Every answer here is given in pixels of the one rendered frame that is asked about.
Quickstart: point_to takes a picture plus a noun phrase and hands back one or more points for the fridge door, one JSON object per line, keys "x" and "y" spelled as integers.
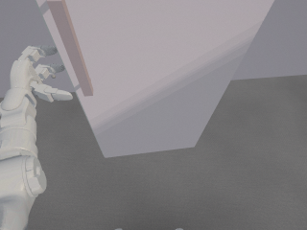
{"x": 158, "y": 68}

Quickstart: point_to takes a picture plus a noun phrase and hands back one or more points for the left robot forearm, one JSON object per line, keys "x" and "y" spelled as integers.
{"x": 17, "y": 124}

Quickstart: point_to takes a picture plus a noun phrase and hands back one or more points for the handle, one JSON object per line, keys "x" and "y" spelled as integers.
{"x": 60, "y": 13}

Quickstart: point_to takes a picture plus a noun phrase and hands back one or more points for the left robot upper arm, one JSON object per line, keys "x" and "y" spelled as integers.
{"x": 21, "y": 181}

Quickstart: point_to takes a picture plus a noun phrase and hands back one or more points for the left robot hand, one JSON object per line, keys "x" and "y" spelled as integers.
{"x": 24, "y": 75}

